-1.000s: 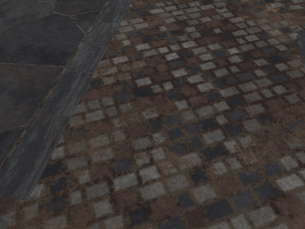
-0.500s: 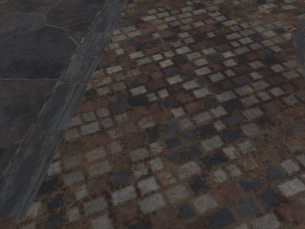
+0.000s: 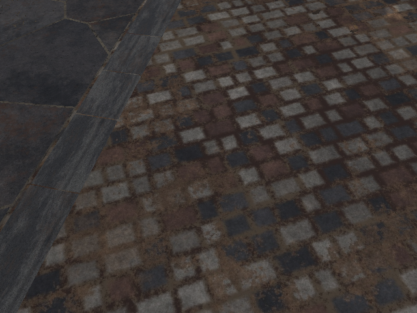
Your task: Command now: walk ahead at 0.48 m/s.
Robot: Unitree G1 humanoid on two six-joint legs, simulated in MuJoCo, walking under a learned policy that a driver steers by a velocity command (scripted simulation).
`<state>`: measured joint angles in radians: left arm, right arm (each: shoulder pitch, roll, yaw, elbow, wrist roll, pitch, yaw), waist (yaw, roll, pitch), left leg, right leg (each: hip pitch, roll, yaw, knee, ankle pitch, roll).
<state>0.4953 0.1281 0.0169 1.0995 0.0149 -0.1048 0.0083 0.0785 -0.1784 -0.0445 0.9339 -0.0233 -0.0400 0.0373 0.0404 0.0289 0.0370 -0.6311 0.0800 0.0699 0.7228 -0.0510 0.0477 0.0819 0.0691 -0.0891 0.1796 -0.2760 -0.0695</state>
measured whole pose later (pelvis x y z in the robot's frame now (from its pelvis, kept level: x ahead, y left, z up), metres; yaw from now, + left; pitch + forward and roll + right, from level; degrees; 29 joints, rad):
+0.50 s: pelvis +0.29 +0.04 +0.00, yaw -6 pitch +0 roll +1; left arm 0.16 0.19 0.05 0.94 0.02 -0.03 -0.04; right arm 0.43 -0.16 -0.05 1.06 -0.02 -0.11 -0.01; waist -0.02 -0.04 0.04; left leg 0.02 -0.07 0.20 0.21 -0.23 0.08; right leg -0.67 -0.10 -0.01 0.85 -0.02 -0.07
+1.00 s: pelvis +0.57 -0.06 +0.00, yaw -20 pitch +0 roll +0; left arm 0.37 0.22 0.06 0.98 0.00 -0.08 0.00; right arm 0.13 -0.22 -0.05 0.86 -0.04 -0.04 0.03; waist 0.03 0.04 0.04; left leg -0.66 0.15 0.00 0.93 -0.13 -0.01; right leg -0.04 0.14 -0.01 0.23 -0.19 -0.14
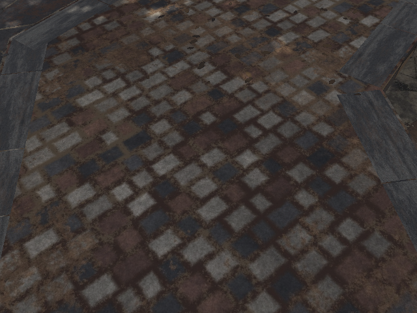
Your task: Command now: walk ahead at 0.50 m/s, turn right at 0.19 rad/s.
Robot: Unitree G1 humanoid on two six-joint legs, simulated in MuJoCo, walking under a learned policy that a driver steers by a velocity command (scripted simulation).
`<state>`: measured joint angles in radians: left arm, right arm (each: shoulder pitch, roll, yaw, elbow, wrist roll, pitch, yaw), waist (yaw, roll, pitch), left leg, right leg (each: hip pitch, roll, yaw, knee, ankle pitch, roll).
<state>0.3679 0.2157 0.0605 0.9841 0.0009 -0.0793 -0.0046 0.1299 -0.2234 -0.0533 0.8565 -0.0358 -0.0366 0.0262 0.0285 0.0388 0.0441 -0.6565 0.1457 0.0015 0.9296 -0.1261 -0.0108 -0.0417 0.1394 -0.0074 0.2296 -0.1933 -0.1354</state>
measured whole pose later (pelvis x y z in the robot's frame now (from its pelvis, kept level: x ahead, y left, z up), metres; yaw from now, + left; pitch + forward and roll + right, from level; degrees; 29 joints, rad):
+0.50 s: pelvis +0.28 +0.06 +0.00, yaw -1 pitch +0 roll +1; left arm 0.21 0.24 0.04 0.92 0.04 -0.05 -0.03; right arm 0.36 -0.21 -0.05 0.98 -0.01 -0.09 0.01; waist -0.01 -0.04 0.04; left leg -0.13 -0.08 0.09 0.29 -0.16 0.10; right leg -0.55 -0.08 0.02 1.06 -0.22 -0.05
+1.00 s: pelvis +0.46 +0.01 -0.01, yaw +5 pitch +0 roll +1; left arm 0.18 0.20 0.03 0.91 0.02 -0.05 0.03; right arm 0.25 -0.23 -0.07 0.94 -0.03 0.02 -0.01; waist -0.02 0.04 0.08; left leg -0.48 0.02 0.00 1.11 -0.43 0.01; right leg -0.32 -0.01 -0.16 0.41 -0.10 -0.09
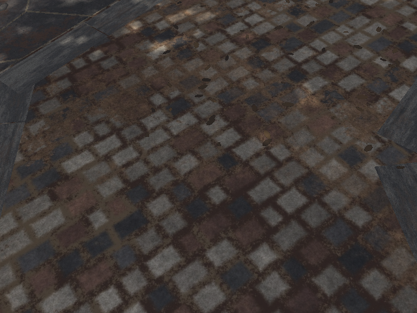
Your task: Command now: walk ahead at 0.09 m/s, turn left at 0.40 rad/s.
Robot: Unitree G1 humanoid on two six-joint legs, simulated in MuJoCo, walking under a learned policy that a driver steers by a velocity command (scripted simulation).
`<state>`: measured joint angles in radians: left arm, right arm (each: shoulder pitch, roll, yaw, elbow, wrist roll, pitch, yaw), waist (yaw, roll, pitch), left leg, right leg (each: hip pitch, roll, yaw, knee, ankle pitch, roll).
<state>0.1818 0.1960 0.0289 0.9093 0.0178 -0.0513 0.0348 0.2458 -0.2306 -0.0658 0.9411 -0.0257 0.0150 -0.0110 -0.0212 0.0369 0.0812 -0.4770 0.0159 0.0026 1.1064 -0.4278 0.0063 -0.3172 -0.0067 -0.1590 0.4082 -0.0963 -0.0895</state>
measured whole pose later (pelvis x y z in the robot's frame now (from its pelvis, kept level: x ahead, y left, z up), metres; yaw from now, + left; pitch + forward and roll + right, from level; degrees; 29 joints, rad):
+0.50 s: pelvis -0.01 +0.04 +0.01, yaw +14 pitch +1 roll -1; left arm 0.21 0.27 0.07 0.88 0.02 0.05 0.02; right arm 0.23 -0.23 -0.05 0.82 -0.01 0.02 -0.02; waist 0.01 -0.04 0.03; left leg -0.20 -0.04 0.00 0.40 -0.20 0.07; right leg -0.47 -0.02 -0.02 0.96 -0.35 0.03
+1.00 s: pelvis -0.01 +0.01 +0.01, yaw +16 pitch -2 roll +0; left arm 0.26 0.21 0.03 0.99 0.01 0.01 0.02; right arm 0.27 -0.23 -0.03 1.02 -0.03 0.02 -0.01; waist 0.00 0.01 0.01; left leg -0.20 -0.03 -0.01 0.50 -0.35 0.05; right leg -0.12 0.03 -0.02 0.39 -0.27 -0.05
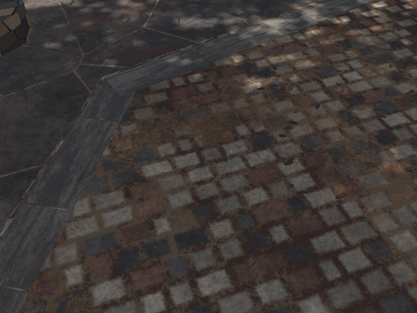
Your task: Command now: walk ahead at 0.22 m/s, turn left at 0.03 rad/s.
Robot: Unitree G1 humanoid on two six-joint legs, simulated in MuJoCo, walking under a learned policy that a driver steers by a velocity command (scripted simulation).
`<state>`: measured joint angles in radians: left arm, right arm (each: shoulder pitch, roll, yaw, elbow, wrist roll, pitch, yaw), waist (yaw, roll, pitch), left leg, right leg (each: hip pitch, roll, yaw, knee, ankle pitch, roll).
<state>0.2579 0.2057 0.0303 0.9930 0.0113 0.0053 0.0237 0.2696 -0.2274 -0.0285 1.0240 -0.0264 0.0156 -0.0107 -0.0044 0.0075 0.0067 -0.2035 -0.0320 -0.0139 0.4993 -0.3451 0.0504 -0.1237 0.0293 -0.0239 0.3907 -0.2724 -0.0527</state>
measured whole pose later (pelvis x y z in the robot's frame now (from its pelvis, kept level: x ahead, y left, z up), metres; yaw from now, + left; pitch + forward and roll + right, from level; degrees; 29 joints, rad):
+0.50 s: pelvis +0.16 +0.04 +0.00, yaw -6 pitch +1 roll +0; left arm 0.11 0.22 0.04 0.95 0.03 -0.02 -0.05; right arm 0.48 -0.16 -0.01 1.08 -0.02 -0.11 -0.02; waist -0.03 -0.04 0.02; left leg 0.11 -0.06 0.14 0.15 -0.29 0.06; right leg -0.66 -0.04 -0.03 0.88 -0.08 -0.05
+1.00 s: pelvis +0.40 -0.03 +0.00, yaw -24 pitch +1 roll +0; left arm 0.32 0.26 0.07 0.92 0.00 -0.02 0.01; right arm 0.07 -0.25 -0.04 0.80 -0.03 -0.02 -0.01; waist 0.05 0.04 0.09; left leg -0.68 0.09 -0.05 0.94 -0.17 -0.05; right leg -0.15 0.17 0.08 0.37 -0.21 -0.14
